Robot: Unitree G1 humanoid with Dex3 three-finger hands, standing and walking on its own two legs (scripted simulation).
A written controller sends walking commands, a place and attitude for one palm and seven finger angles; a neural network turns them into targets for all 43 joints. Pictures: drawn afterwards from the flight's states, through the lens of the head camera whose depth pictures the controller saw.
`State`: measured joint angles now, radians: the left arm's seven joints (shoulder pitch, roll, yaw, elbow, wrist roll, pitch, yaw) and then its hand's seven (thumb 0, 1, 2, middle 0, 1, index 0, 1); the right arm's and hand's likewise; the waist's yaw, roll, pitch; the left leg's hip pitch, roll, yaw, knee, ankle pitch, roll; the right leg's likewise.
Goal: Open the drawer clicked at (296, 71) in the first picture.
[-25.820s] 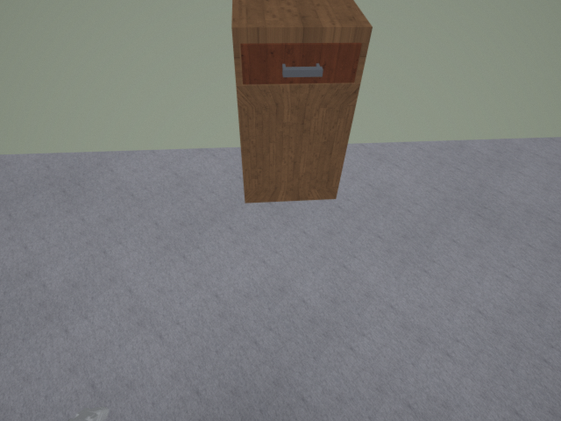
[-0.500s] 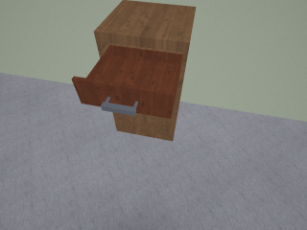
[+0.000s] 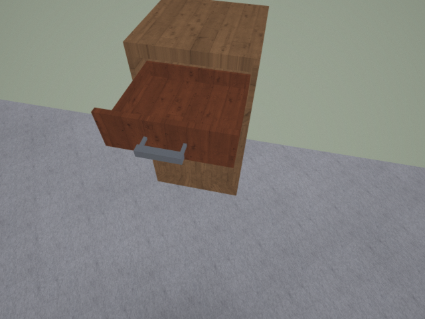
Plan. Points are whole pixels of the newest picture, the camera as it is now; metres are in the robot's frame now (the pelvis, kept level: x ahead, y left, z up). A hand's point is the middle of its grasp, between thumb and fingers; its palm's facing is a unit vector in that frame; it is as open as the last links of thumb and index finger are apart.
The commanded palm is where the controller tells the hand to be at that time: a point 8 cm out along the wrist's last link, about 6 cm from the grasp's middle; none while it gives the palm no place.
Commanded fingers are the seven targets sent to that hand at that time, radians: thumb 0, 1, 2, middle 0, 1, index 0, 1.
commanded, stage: look to check the result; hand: left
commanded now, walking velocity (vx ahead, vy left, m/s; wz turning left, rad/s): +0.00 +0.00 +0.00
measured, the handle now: (161, 148) +0.55 +0.17 -0.07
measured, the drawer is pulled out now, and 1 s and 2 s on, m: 0.30 0.30 0.30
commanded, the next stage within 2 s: stand and wait in 0.30 s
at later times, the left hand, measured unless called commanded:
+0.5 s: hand out of the picture +0.00 +0.16 -0.18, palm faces +0.05 -0.98 -0.18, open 7.4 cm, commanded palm none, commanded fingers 0.00 0.90 0.90 -0.20 -0.30 -0.20 -0.30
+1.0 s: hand out of the picture +0.00 +0.16 -0.18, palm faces +0.05 -0.98 -0.18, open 7.4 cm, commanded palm none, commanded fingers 0.00 0.90 0.90 -0.20 -0.30 -0.20 -0.30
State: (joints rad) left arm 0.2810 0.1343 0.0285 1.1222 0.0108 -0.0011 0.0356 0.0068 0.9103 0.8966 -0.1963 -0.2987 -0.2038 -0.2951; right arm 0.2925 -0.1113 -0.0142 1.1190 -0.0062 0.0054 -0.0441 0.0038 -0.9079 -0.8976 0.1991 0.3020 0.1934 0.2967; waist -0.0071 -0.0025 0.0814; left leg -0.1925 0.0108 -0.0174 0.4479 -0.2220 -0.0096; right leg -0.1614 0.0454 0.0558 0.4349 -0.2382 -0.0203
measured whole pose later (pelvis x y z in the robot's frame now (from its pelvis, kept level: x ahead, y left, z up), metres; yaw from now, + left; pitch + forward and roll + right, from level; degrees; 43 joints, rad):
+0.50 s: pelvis +0.01 +0.00 +0.00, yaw +0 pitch -2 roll +0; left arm 0.28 0.13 0.03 1.13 0.01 -0.01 0.04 0.01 0.91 0.90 -0.20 -0.30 -0.20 -0.30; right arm 0.29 -0.10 -0.01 1.13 0.00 0.00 -0.05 0.00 -0.91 -0.90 0.20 0.30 0.19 0.30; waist -0.01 0.00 0.08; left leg -0.17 0.01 -0.02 0.44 -0.23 -0.01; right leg -0.14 0.05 0.06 0.42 -0.25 -0.02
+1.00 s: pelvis +0.01 +0.00 +0.00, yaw +0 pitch -2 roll +0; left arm 0.28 0.13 0.03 1.13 0.01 -0.01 0.04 0.01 0.91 0.90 -0.20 -0.30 -0.20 -0.30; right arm 0.29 -0.10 -0.01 1.13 -0.01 0.00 -0.05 0.00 -0.91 -0.90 0.20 0.30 0.19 0.30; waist -0.01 0.00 0.08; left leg -0.16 0.01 -0.02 0.43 -0.23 -0.01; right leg -0.13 0.04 0.06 0.42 -0.25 -0.02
